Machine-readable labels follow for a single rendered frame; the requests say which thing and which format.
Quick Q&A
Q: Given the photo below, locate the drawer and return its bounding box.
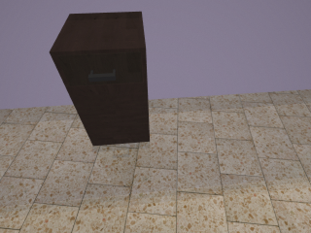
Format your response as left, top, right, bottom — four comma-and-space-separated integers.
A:
57, 51, 143, 86

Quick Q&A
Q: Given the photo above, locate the cabinet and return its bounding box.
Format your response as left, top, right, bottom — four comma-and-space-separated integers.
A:
50, 11, 150, 146

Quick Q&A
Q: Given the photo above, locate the handle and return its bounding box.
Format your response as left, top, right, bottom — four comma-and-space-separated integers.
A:
88, 69, 116, 83

